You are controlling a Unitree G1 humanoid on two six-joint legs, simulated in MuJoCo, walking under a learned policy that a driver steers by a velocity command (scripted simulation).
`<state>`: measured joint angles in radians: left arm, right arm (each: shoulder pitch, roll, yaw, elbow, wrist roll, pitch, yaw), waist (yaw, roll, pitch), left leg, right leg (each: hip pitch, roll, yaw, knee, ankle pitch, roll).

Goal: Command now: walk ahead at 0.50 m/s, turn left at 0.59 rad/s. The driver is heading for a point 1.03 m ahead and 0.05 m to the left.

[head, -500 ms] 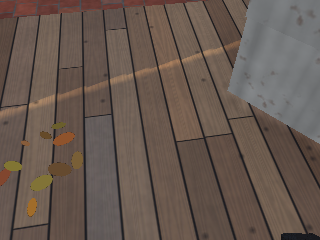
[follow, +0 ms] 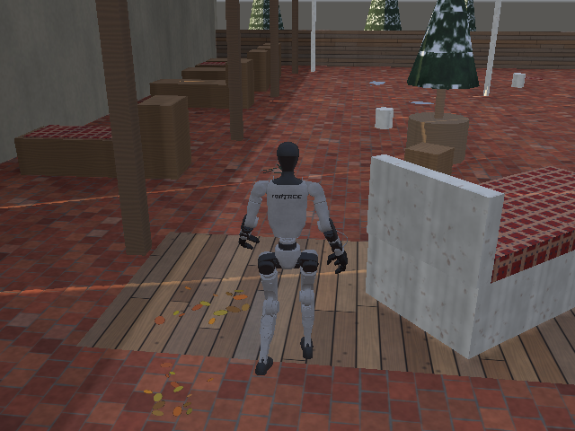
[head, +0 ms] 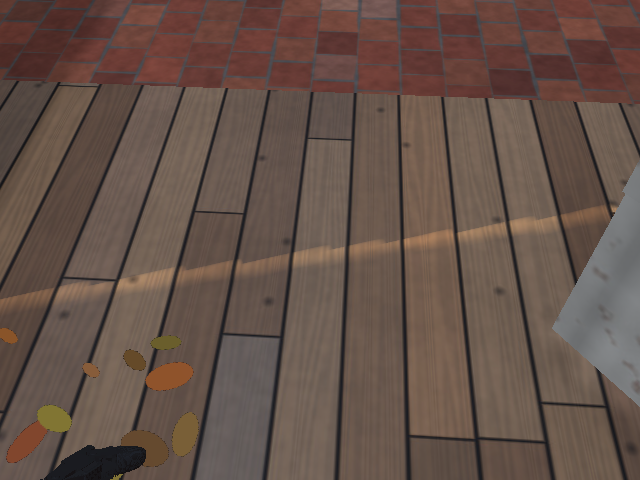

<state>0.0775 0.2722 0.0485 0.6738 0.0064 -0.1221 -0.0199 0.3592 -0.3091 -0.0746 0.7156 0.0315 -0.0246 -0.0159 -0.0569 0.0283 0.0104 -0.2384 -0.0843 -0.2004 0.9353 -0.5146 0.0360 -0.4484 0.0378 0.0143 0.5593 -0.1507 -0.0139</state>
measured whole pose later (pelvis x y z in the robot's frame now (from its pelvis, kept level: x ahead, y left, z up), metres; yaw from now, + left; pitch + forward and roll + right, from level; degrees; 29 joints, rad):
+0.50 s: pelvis +0.26 +0.06 +0.00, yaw +14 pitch +2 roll -1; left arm 0.36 0.31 0.05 0.90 -0.02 -0.06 -0.01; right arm 0.06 -0.27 -0.05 0.58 0.01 -0.04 0.03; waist 0.07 0.01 0.06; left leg -0.49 -0.01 0.03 0.61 -0.14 0.07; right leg -0.09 -0.07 -0.09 0.83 -0.51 0.02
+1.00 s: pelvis +0.55 +0.09 +0.00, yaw +14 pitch +2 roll +1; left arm 0.05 0.27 0.03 0.76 0.00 -0.09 -0.05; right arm 0.38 -0.31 -0.07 0.83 0.01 -0.04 -0.01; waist -0.06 0.00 0.02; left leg -0.03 0.00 -0.01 0.59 -0.47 0.01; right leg -0.50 -0.01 -0.03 0.55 -0.10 -0.05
